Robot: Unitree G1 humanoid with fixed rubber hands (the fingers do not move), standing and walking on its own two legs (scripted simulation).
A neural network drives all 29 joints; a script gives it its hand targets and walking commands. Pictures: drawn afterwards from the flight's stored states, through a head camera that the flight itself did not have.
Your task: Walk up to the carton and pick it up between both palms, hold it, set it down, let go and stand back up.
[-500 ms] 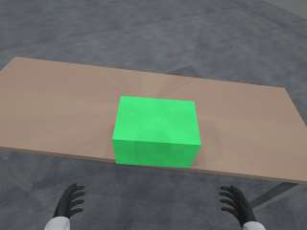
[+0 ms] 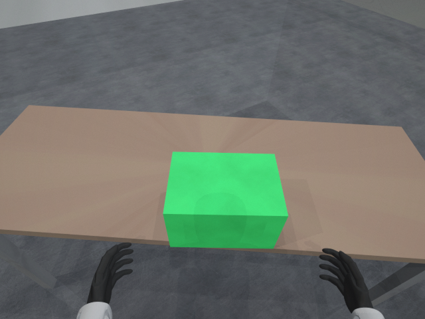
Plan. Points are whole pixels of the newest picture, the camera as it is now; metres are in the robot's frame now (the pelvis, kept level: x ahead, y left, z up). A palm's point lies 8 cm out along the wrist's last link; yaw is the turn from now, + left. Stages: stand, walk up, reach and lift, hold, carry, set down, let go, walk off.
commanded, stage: reach and lift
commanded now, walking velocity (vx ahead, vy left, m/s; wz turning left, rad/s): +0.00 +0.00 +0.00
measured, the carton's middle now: (222, 200) +0.42 -0.02 -0.07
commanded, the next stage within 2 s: none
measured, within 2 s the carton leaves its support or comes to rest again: neither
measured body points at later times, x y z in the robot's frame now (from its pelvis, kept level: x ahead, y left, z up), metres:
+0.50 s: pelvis -0.02 -0.02 -0.01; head -0.01 -0.02 +0.44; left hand +0.29 +0.21 -0.01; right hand +0.29 -0.27 -0.01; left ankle -0.04 +0.11 -0.74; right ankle +0.00 -0.12 -0.74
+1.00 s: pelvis -0.02 -0.01 +0.00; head +0.01 -0.01 +0.45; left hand +0.37 +0.20 +0.05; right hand +0.37 -0.27 +0.05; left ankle -0.04 +0.11 -0.74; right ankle +0.00 -0.12 -0.74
